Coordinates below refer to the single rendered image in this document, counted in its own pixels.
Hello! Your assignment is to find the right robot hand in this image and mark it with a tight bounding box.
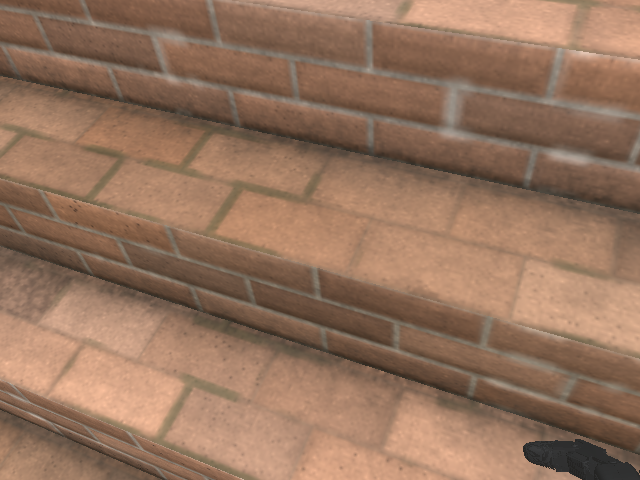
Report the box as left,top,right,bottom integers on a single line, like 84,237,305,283
523,439,640,480

